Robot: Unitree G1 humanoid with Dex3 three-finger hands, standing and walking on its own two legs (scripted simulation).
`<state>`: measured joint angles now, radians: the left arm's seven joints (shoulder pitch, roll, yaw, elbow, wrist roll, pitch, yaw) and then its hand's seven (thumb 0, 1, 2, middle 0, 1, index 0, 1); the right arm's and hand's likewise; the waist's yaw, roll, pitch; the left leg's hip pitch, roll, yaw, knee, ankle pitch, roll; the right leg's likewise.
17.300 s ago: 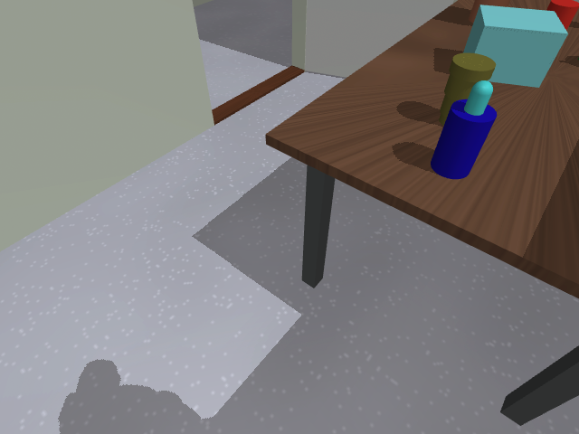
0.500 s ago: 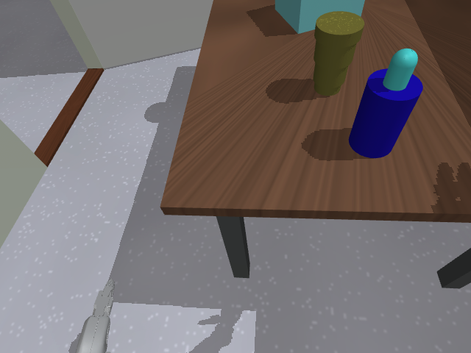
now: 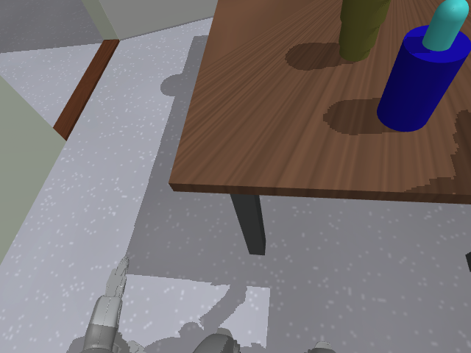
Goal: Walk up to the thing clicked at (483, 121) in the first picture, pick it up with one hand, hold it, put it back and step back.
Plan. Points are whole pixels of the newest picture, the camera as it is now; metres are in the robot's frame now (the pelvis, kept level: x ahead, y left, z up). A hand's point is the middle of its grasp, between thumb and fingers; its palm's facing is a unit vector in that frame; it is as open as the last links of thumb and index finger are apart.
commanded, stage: close in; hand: right
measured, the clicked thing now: (424, 67) +0.57 -0.21 +0.11
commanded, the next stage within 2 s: rest palm in 0.48 s
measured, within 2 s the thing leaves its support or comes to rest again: leaves its support in 1.96 s
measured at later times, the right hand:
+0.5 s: hand (452, 105) +0.51 -0.25 +0.09, palm faces +0.22 +0.97 +0.00, open 17.5 cm
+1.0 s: hand (429, 93) +0.54 -0.22 +0.09, palm faces +0.24 +0.97 -0.01, open 16.7 cm
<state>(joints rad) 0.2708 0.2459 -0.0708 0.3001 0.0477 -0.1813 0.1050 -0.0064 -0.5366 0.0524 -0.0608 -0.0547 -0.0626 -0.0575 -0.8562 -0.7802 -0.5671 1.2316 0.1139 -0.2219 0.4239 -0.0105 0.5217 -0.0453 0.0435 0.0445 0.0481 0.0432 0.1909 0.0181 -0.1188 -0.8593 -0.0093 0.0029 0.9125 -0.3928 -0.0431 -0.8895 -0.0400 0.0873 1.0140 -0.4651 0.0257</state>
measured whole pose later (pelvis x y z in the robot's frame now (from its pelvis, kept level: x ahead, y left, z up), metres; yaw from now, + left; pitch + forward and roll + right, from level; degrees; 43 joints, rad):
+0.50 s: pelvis +0.00 +0.01 -0.01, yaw +1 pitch +20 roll +3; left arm 0.36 0.23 -0.01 0.08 0.04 -0.08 -0.01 -0.01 -0.52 0.04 -0.06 -0.06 -0.07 -0.05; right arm -0.93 -0.67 -0.53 1.23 0.02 -0.27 0.16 -0.01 0.53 -0.03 0.04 0.04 0.04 0.04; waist 0.22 0.00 -0.13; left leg -0.92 -0.03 -0.01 0.98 -0.42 -0.03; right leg -0.93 -0.06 0.08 1.07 -0.49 0.03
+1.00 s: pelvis +0.00 +0.01 -0.01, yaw +1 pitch +21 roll +3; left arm 0.37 0.23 -0.01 0.03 0.04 -0.03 -0.02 -0.01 -0.55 0.07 -0.06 -0.05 -0.06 -0.06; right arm -0.97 -0.63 -0.54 1.19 0.00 -0.29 0.09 -0.01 0.48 -0.02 0.22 0.10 0.21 0.09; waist 0.23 -0.01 -0.10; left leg -0.94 -0.03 -0.02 1.00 -0.42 -0.03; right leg -0.95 -0.06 0.07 1.08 -0.50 0.04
